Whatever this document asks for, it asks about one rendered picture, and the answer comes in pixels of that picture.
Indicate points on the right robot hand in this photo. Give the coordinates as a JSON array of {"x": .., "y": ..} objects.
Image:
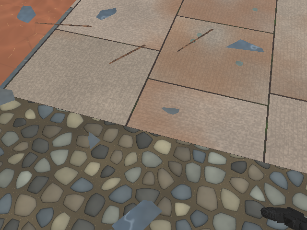
[{"x": 289, "y": 216}]

